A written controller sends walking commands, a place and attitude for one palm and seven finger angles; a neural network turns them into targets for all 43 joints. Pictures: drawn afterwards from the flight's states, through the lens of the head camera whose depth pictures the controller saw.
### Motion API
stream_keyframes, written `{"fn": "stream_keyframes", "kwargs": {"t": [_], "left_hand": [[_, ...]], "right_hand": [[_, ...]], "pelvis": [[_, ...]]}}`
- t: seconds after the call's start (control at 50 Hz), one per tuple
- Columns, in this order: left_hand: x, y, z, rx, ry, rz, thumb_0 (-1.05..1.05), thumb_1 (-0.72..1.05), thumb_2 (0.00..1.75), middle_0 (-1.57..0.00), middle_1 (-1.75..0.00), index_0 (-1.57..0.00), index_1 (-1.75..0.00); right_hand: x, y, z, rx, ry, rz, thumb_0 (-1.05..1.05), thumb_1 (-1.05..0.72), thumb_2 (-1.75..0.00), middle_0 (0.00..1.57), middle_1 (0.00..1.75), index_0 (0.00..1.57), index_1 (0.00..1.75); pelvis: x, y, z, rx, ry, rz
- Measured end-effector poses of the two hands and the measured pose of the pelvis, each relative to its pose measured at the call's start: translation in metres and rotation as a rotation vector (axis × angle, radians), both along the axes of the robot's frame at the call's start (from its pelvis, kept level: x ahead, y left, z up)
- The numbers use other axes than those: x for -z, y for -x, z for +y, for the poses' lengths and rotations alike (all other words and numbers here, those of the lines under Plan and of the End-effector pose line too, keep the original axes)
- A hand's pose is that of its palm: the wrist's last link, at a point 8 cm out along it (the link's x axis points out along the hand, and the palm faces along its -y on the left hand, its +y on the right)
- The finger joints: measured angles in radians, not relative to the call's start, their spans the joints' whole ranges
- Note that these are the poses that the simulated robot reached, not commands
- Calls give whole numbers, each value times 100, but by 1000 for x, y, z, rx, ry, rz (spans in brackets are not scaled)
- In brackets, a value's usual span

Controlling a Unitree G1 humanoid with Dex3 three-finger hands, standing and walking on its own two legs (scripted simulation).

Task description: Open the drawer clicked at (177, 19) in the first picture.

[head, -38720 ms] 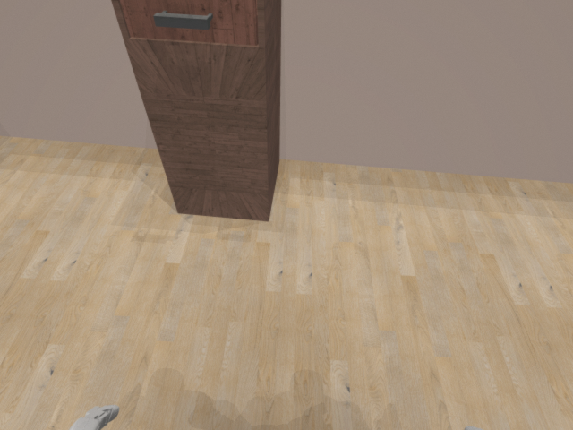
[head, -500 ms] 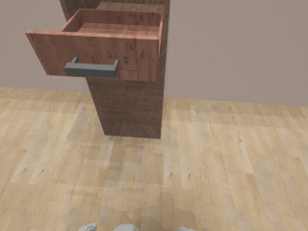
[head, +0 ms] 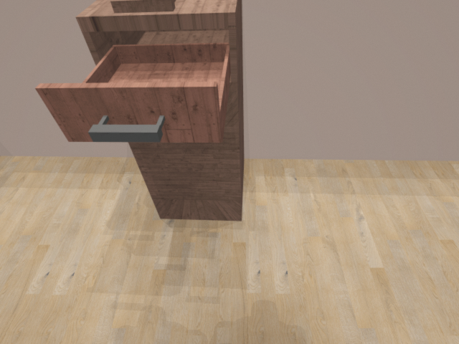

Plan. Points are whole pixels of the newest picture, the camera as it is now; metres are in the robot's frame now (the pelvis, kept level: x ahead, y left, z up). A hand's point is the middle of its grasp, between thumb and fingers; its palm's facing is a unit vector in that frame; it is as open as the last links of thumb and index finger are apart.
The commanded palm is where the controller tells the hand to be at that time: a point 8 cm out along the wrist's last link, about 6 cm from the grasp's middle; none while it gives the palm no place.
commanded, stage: let the arm hang, fingers relaxed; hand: left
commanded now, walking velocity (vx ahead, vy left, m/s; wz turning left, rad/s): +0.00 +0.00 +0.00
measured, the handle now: (129, 126) +0.52 +0.24 +0.11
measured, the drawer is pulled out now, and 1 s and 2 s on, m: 0.29 0.29 0.29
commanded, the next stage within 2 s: look to check the result in 0.26 s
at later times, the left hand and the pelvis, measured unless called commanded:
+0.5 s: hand out of the picture +0.00 +0.16 -0.17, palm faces +0.03 -0.97 -0.23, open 7.3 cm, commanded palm none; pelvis -0.01 -0.03 +0.00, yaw +0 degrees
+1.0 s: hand out of the picture +0.06 +0.20 -0.16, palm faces +0.01 -0.96 -0.28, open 7.3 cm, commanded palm none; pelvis +0.00 -0.01 +0.00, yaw +0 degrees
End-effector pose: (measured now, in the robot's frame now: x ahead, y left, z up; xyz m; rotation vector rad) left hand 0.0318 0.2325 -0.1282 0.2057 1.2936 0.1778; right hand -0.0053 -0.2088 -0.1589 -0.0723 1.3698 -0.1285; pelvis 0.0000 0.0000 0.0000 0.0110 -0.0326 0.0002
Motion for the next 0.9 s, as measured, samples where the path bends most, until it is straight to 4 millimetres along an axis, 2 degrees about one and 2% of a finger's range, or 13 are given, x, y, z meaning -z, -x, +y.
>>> {"fn": "stream_keyframes", "kwargs": {"t": [0.14, 0.34, 0.46, 0.6, 0.9], "left_hand": [[3, -2, -18, 0, 15, -13, 0, 94, 90, -20, -30, -20, -30], [9, 26, -28, -30, 33, 65, 0, 92, 90, -20, -30, -20, -30], [8, 35, -26, -40, 26, 95, 0, 91, 90, -20, -30, -20, -30], [6, 28, -15, -36, 6, 80, 0, 91, 90, -20, -30, -20, -30], [-2, -14, 10, 0, -27, -13, 0, 91, 90, -20, -30, -20, -30]], "right_hand": [[-5, 3, -25, 5, 30, 0, 1, -92, -90, 20, 29, 20, 30], [-12, 31, -47, 8, 69, 91, 0, -91, -90, 20, 29, 19, 30], [-13, 37, -50, 7, 76, 113, 0, -91, -90, 20, 29, 19, 30], [-13, 27, -52, 1, 80, 88, 0, -91, -90, 20, 29, 20, 30], [-19, -16, -58, -30, 113, -6, 0, -90, -90, 20, 29, 20, 30]], "pelvis": [[-1, 5, -15, -1, 1, -8], [-2, 7, -26, -7, 8, -7], [-3, 8, -27, -6, 10, -8], [-3, 8, -26, -5, 11, -8], [-4, 3, -17, -6, 9, -4]]}}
